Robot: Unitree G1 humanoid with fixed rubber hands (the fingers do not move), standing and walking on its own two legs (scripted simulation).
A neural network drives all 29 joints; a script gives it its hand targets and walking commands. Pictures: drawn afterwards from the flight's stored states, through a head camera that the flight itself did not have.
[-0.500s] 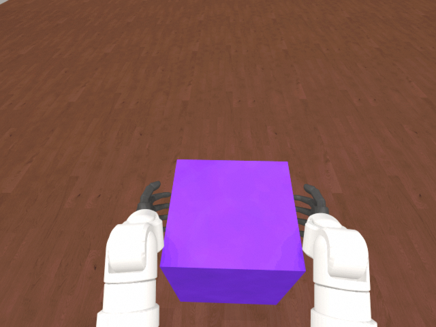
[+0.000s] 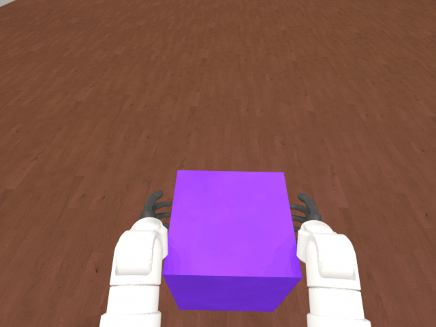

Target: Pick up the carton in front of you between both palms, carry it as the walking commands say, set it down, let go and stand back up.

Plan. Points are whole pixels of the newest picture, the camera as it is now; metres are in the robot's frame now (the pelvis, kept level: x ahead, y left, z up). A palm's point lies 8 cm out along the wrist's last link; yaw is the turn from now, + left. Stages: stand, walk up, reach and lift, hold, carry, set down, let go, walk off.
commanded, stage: carry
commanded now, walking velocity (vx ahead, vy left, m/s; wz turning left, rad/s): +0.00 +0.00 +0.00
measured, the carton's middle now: (228, 245) +0.31 +0.00 -0.03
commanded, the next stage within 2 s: hold in 1.46 s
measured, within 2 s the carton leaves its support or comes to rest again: neither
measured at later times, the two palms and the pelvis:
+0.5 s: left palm (146, 267) +0.24 +0.15 +0.02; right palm (312, 268) +0.24 -0.15 +0.02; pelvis -0.04 +0.00 -0.01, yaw +0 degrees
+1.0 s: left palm (139, 286) +0.20 +0.15 +0.03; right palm (319, 287) +0.21 -0.15 +0.03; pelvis -0.08 +0.00 -0.01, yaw +0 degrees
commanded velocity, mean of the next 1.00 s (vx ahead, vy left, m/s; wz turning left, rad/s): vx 0.00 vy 0.00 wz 0.00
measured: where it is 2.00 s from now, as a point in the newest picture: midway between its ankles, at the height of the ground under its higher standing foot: outside the picture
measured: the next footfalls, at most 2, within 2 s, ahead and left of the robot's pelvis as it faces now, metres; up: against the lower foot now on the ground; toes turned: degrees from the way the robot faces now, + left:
none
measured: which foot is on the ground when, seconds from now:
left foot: down 0.00-1.00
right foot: down 0.00-1.00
